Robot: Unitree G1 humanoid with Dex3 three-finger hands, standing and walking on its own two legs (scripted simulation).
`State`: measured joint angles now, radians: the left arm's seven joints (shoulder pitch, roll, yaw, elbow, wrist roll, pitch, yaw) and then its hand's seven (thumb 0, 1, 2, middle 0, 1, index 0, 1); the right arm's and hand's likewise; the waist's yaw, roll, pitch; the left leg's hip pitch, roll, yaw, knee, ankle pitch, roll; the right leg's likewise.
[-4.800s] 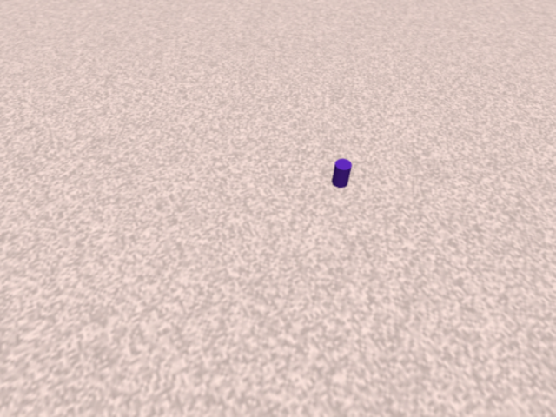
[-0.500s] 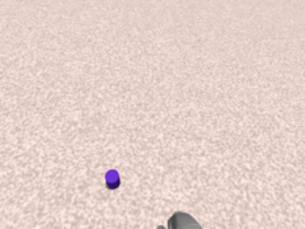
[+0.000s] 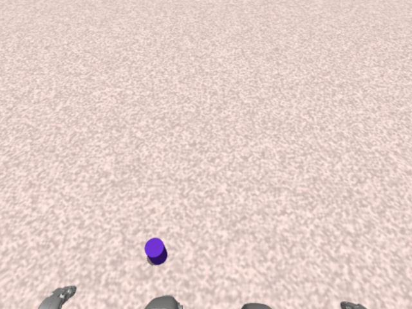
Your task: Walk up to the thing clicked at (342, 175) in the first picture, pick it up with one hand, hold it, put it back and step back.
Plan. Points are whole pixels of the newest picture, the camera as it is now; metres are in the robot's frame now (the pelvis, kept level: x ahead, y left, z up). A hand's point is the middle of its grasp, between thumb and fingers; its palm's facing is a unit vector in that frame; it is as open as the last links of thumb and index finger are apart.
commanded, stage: walk up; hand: left
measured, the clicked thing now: (156, 251) +0.41 +0.23 -0.69
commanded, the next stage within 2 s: none
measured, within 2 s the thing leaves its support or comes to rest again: neither
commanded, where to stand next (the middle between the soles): +0.04 +0.01 m, yaw +2 degrees
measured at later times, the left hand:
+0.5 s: hand out of the picture +0.09 +0.25 -0.13, palm faces +0.02 -0.94 -0.33, open 7.4 cm
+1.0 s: hand out of the picture +0.09 +0.26 -0.13, palm faces +0.04 -0.94 -0.33, open 7.4 cm
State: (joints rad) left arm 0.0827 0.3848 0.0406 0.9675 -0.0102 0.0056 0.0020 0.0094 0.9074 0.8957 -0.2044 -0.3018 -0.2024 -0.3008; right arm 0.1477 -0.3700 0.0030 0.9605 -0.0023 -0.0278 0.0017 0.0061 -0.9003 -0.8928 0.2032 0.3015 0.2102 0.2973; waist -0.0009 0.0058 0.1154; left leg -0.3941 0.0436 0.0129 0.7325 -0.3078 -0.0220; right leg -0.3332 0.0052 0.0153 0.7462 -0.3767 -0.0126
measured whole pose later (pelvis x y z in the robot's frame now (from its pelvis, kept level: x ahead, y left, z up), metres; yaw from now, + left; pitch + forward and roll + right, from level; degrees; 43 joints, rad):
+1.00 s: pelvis +0.01 +0.01 +0.03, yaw +2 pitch -1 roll -1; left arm 0.06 0.35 0.03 1.12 0.00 0.01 -0.02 0.01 0.91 0.90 -0.20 -0.30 -0.20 -0.30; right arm 0.05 -0.36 0.00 1.11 0.00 -0.01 0.02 0.01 -0.90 -0.89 0.20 0.30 0.21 0.30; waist 0.00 0.01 0.08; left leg -0.25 0.03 -0.02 0.40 -0.14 -0.02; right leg -0.16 -0.01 -0.02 0.40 -0.22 0.01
